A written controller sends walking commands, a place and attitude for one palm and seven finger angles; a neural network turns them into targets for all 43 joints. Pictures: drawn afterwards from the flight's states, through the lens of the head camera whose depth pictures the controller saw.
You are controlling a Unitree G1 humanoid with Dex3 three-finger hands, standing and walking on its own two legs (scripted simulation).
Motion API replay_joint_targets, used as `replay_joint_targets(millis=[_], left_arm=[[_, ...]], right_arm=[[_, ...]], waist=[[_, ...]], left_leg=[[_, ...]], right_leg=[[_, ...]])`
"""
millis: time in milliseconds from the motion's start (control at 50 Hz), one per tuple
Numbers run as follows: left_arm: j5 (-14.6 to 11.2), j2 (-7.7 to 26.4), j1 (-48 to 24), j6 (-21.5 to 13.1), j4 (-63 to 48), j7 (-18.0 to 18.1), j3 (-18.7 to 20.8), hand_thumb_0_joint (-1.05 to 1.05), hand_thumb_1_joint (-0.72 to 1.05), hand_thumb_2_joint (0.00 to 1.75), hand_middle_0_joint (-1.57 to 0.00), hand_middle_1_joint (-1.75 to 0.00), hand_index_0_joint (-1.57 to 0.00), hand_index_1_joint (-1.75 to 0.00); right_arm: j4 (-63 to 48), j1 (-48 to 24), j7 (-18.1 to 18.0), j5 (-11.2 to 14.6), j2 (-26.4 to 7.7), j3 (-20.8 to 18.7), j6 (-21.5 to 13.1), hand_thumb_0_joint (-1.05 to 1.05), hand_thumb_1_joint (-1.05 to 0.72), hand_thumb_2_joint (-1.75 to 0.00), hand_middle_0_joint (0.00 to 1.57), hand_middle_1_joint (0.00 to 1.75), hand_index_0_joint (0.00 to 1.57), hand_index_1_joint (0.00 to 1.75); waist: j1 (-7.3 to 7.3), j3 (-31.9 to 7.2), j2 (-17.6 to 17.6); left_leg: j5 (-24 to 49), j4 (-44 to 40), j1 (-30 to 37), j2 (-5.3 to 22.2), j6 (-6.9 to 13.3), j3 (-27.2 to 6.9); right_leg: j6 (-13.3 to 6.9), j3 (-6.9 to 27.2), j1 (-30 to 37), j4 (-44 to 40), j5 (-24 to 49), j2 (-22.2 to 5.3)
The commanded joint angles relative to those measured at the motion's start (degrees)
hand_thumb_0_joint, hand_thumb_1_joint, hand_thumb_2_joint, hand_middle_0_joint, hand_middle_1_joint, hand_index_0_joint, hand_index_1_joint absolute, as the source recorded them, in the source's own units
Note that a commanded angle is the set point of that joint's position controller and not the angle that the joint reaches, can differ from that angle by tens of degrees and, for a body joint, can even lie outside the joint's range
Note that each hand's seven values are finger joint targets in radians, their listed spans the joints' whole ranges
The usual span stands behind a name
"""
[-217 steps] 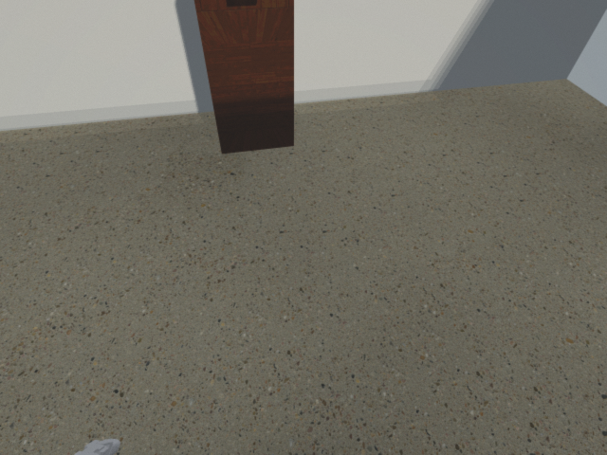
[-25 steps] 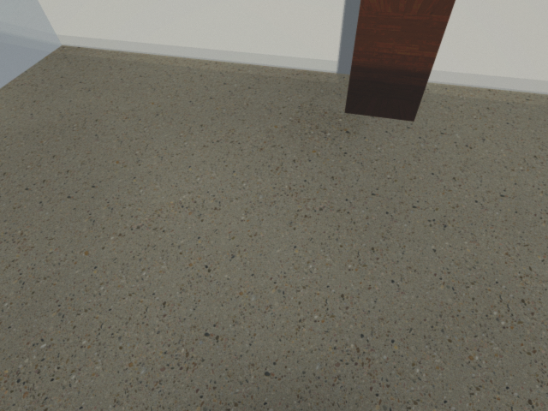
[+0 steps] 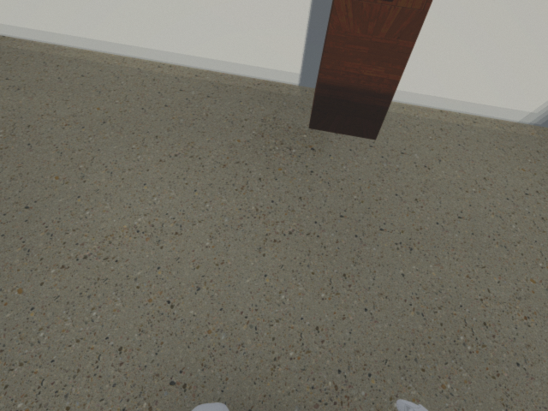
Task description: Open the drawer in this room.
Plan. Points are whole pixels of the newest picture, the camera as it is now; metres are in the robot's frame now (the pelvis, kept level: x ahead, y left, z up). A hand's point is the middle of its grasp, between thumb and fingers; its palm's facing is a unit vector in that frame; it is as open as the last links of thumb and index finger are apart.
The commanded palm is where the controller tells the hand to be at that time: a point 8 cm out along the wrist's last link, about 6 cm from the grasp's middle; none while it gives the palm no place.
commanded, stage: stand and wait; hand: left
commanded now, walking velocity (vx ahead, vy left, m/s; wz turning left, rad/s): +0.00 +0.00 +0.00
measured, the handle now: out of the picture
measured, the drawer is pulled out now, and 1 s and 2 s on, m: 0.00 0.00 0.00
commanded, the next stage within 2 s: turn or walk to find it in 0.48 s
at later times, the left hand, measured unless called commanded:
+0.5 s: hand (163, 395) +0.15 +0.19 -0.15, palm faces -0.04 -0.98 -0.22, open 7.3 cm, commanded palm none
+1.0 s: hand out of the picture +0.06 +0.11 -0.14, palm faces +0.04 -0.99 -0.13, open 7.4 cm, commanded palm none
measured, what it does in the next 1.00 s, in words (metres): walks ahead: right foot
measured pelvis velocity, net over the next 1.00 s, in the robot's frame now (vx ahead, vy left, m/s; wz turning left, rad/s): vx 0.20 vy -0.02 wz -0.10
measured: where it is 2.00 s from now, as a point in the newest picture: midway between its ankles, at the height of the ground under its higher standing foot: (285, 323)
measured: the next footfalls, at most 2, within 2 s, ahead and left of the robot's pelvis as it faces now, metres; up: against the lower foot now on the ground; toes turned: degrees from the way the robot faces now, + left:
right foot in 0.38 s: +0.10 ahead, -0.12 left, +0.00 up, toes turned -7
left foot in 1.14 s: +0.43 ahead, +0.10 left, +0.00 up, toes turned +2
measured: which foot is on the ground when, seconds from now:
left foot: down 0.00-0.78, up 0.80-1.00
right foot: up 0.00-0.36, down 0.38-1.00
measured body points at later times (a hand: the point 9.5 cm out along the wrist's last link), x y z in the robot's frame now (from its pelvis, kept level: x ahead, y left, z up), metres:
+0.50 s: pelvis +0.09 +0.02 +0.02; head +0.09 +0.01 +0.47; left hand +0.16 +0.24 -0.14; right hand +0.03 -0.18 -0.15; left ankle +0.06 +0.10 -0.73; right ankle +0.06 -0.11 -0.73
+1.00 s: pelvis +0.20 -0.02 +0.01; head +0.23 -0.03 +0.46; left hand +0.06 +0.16 -0.13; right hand +0.27 -0.27 -0.14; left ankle +0.27 +0.10 -0.67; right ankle +0.06 -0.11 -0.73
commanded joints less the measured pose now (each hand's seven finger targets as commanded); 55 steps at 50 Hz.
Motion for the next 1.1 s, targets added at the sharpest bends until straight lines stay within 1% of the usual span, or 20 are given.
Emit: replay_joint_targets(millis=[0, 40, 80, 160, 260, 320, 380, 400, 460, 580, 680, 720, 740, 760, 780, 840, 880, 960, 1040, 1080], left_arm=[[0.3, 3.7, -0.4, 0.0, -3.4, 0.8, 1.2, 0.0, 0.9, 0.9, -0.2, -0.3, -0.2, -0.3], [0.4, 2.6, -1.7, 0.5, -2.5, 0.0, 0.9, 0.0, 0.9, 0.9, -0.2, -0.3, -0.2, -0.3], [0.3, 1.3, 0.1, 1.3, -1.6, -0.1, 0.6, 0.0, 0.9, 0.9, -0.2, -0.3, -0.2, -0.3], [0.6, 0.8, -2.8, 1.8, -1.9, 0.3, 0.2, 0.0, 0.9, 0.9, -0.2, -0.3, -0.2, -0.3], [0.3, 1.7, -7.6, 1.9, -2.6, 0.8, -0.5, 0.0, 0.9, 0.9, -0.2, -0.3, -0.2, -0.3], [0.2, 2.7, -6.7, 1.4, -1.4, 1.0, -0.5, 0.0, 0.9, 0.9, -0.2, -0.3, -0.2, -0.3], [-0.2, 4.8, -5.8, 0.4, 0.0, 1.5, -1.1, 0.0, 0.9, 0.9, -0.2, -0.3, -0.2, -0.3], [-0.3, 4.6, -6.3, 0.1, 0.4, 1.5, -0.9, 0.0, 0.9, 0.9, -0.2, -0.3, -0.2, -0.3], [-0.5, 3.3, -6.1, 0.1, 0.6, 1.7, -1.4, 0.0, 0.9, 0.9, -0.2, -0.3, -0.2, -0.3], [0.4, 3.0, -5.0, 0.5, -0.1, 0.3, -0.1, 0.0, 0.9, 0.9, -0.2, -0.3, -0.2, -0.3], [0.8, 0.9, -4.0, -0.6, -1.1, -0.7, 0.2, 0.0, 0.9, 0.9, -0.2, -0.3, -0.2, -0.3], [0.9, 2.5, 3.2, -1.5, 1.3, -0.4, 0.9, 0.0, 0.9, 0.9, -0.2, -0.3, -0.2, -0.3], [0.9, 6.0, 10.5, -2.0, 3.9, 0.2, 1.8, 0.0, 0.9, 0.9, -0.2, -0.3, -0.2, -0.3], [0.5, 7.6, 16.8, -2.6, 6.0, 0.6, 2.2, 0.0, 0.9, 0.9, -0.2, -0.3, -0.2, -0.3], [0.6, 6.2, 18.4, -2.7, 6.6, 0.9, 1.6, 0.0, 0.9, 0.9, -0.2, -0.3, -0.2, -0.3], [1.0, 3.4, 14.1, -3.1, 5.2, 1.4, 0.9, 0.0, 0.9, 0.9, -0.2, -0.3, -0.2, -0.3], [1.1, 2.9, 11.2, -3.5, 4.6, 1.3, 0.4, 0.0, 0.9, 0.9, -0.2, -0.3, -0.2, -0.3], [1.0, 3.6, 8.8, -4.0, 4.7, 1.3, 0.2, 0.0, 0.9, 0.9, -0.2, -0.3, -0.2, -0.3], [0.8, 5.4, 8.4, -3.8, 5.4, 1.2, 0.9, 0.0, 0.9, 0.9, -0.2, -0.3, -0.2, -0.3], [0.5, 6.2, 7.0, -3.7, 4.9, 1.1, 1.3, 0.0, 0.9, 0.9, -0.2, -0.3, -0.2, -0.3]], right_arm=[[1.0, 12.3, -1.8, -0.2, -10.9, -2.0, 0.9, 0.0, -0.9, -0.9, 0.2, 0.3, 0.2, 0.3], [0.6, 7.9, -1.8, -0.2, -6.2, -0.5, 0.4, 0.0, -0.9, -0.9, 0.2, 0.3, 0.2, 0.3], [1.3, 7.6, -2.0, 0.1, -5.6, -0.3, -0.2, 0.0, -0.9, -0.9, 0.2, 0.3, 0.2, 0.3], [3.0, 10.4, -2.3, 0.1, -5.2, -0.8, -0.2, 0.0, -0.9, -0.9, 0.2, 0.3, 0.2, 0.3], [5.7, 12.8, -2.4, -0.1, -5.7, -1.2, 0.4, 0.0, -0.9, -0.9, 0.2, 0.3, 0.2, 0.3], [7.2, 14.0, -2.4, 0.3, -4.7, -0.9, 0.6, 0.0, -0.9, -0.9, 0.2, 0.3, 0.2, 0.3], [8.4, 15.3, -1.9, 0.7, -1.9, -0.1, 0.4, 0.0, -0.9, -0.9, 0.2, 0.3, 0.2, 0.3], [9.2, 15.6, -1.9, 0.4, -1.8, 0.1, 0.8, 0.0, -0.9, -0.9, 0.2, 0.3, 0.2, 0.3], [10.4, 17.1, -2.0, 0.4, -2.0, 0.2, 0.7, 0.0, -0.9, -0.9, 0.2, 0.3, 0.2, 0.3], [10.1, 18.7, -1.4, -0.1, -3.3, -1.1, 1.3, 0.0, -0.9, -0.9, 0.2, 0.3, 0.2, 0.3], [9.2, 19.9, -1.3, -0.1, -4.9, -2.1, 0.8, 0.0, -0.9, -0.9, 0.2, 0.3, 0.2, 0.3], [7.5, 16.3, -1.4, 0.2, -3.6, -1.9, 0.2, 0.0, -0.9, -0.9, 0.2, 0.3, 0.2, 0.3], [4.9, 11.8, -1.0, 0.2, -1.5, -1.4, -0.2, 0.0, -0.9, -0.9, 0.2, 0.3, 0.2, 0.3], [2.2, 5.0, -0.6, -0.2, -2.0, -1.0, -0.4, 0.0, -0.9, -0.9, 0.2, 0.3, 0.2, 0.3], [1.1, 1.6, -0.5, -0.4, -2.5, -1.4, -0.7, 0.0, -0.9, -0.9, 0.2, 0.3, 0.2, 0.3], [0.7, 0.0, 0.1, -0.3, -2.1, -1.9, -0.4, 0.0, -0.9, -0.9, 0.2, 0.3, 0.2, 0.3], [0.4, -0.2, 0.7, -0.2, -1.5, -2.0, 0.5, 0.0, -0.9, -0.9, 0.2, 0.3, 0.2, 0.3], [-1.8, -3.9, 1.7, 0.4, -1.3, -1.8, 0.7, 0.0, -0.9, -0.9, 0.2, 0.3, 0.2, 0.3], [-2.5, -4.7, 1.6, 0.5, -2.3, -1.9, -0.2, 0.0, -0.9, -0.9, 0.2, 0.3, 0.2, 0.3], [1.0, 6.8, 0.5, -0.1, -4.4, -2.5, -0.7, 0.0, -0.9, -0.9, 0.2, 0.3, 0.2, 0.3]], waist=[[-5.57, -2.6, 15.8], [-2.67, 2.0, 9.2], [-1.37, -1.7, 10.4], [-2.24, -4.0, 7.3], [-3.16, -3.3, 9.5], [-2.14, -2.2, 6.7], [-2.86, -1.3, 4.5], [-3.13, -0.4, -0.6], [-3.16, -0.2, -0.2], [-3.6, 5.4, 4.5], [-3.72, 6.8, 6.9], [-0.56, 3.8, -1.6], [1.97, 3.3, -14.0], [4.57, 4.3, -15.4], [4.55, 4.8, -7.3], [1.39, 4.1, -0.1], [-1.17, 5.8, -2.2], [-2.48, 8.0, -4.8], [-2.99, 5.9, -4.2], [-8.29, -0.8, -2.9]], left_leg=[[11.3, -19.9, 13.3, 20.7, 9.4, -23.0], [9.8, -21.8, 5.5, 15.8, 7.6, -15.0], [12.7, -22.2, 6.0, 12.6, 6.3, -9.4], [21.9, -20.7, 11.3, 12.2, 6.7, -8.2], [26.6, -17.7, 14.6, 12.0, 7.0, -7.9], [20.1, -14.9, 11.2, 9.4, 3.8, -6.7], [10.5, -16.2, 8.3, 5.1, -0.3, -5.2], [10.5, -16.2, 9.2, 4.6, -0.6, -4.6], [12.4, -16.8, 12.2, 5.0, 0.1, -3.9], [-16.7, -18.9, 10.3, 7.4, 2.3, -5.1], [-16.0, -17.3, 12.4, 12.2, 5.1, -8.2], [-5.0, -3.4, 4.6, 6.7, 2.4, -0.3], [-7.4, 11.6, -8.3, 1.3, 0.0, 6.1], [-20.5, 23.7, -19.3, -0.3, -0.9, 3.8], [-19.4, 30.3, -23.3, 1.3, -0.9, 0.1], [-12.8, 31.5, -24.3, 4.2, -1.2, -2.2], [-8.3, 28.3, -21.3, 4.0, -2.2, -1.1], [-0.5, 16.0, -13.9, 3.5, -2.1, 0.7], [1.1, 6.1, -1.1, 0.0, -0.2, 3.2], [4.3, -0.7, 13.5, -2.1, 0.9, 3.9]], right_leg=[[0.1, -2.2, -19.9, 29.1, -6.1, -3.2], [0.9, -2.6, -17.2, 25.8, 0.7, -6.1], [1.6, -3.6, -13.4, 21.1, 4.6, -6.3], [2.3, -4.7, -12.8, 12.2, 6.9, -6.4], [2.4, -6.5, -9.9, 0.3, 6.8, -6.3], [1.8, -6.6, -2.5, -12.6, 16.5, -6.5], [-0.7, -2.2, 1.4, -14.0, 28.9, -11.8], [-1.1, -2.0, 0.1, -13.1, 30.6, -10.6], [-0.8, -2.9, -1.4, -13.8, 28.8, -9.6], [-2.0, -4.7, -9.4, -10.0, 3.8, -6.0], [-2.0, -7.5, -13.5, -5.8, 6.7, -4.1], [-4.7, 0.9, -1.1, -11.9, 12.6, -8.1], [-9.0, 14.7, 9.9, -18.4, 23.0, -15.9], [-13.3, 23.6, 15.6, -21.0, 37.9, -22.0], [-14.9, 21.7, 17.2, -19.1, 46.6, -22.6], [-12.0, 13.5, 14.8, -19.8, 38.0, -19.9], [-10.3, 8.9, 8.2, -22.8, 36.6, -17.6], [-8.2, 3.8, 1.2, -26.0, 36.3, -14.6], [-6.5, 0.6, 1.4, -21.2, 47.4, -14.2], [-4.6, -2.0, 0.8, -7.1, 54.3, -12.1]])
